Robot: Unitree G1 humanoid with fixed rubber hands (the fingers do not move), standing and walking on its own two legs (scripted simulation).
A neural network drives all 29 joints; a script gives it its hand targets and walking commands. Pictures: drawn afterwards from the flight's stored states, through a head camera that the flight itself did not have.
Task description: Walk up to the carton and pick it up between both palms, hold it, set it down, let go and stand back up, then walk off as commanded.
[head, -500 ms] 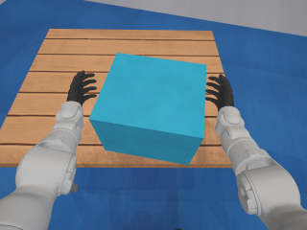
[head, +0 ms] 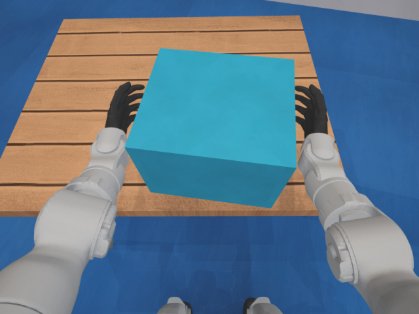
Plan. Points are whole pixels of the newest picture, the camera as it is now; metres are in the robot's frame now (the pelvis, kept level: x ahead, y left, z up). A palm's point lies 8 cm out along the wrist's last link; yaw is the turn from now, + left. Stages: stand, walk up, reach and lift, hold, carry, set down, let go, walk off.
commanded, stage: reach and lift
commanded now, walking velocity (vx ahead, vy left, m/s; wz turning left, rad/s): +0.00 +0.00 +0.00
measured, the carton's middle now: (217, 130) +0.48 +0.00 +0.01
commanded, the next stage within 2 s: none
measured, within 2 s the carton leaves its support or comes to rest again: neither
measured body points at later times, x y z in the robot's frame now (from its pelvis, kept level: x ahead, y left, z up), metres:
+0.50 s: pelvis +0.03 +0.01 +0.03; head +0.13 +0.01 +0.47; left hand +0.47 +0.17 +0.05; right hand +0.44 -0.19 +0.05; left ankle +0.02 +0.13 -0.70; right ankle +0.03 -0.14 -0.70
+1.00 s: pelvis +0.04 +0.00 +0.04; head +0.15 +0.00 +0.48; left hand +0.47 +0.17 +0.06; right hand +0.44 -0.19 +0.05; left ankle +0.02 +0.13 -0.70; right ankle +0.03 -0.14 -0.70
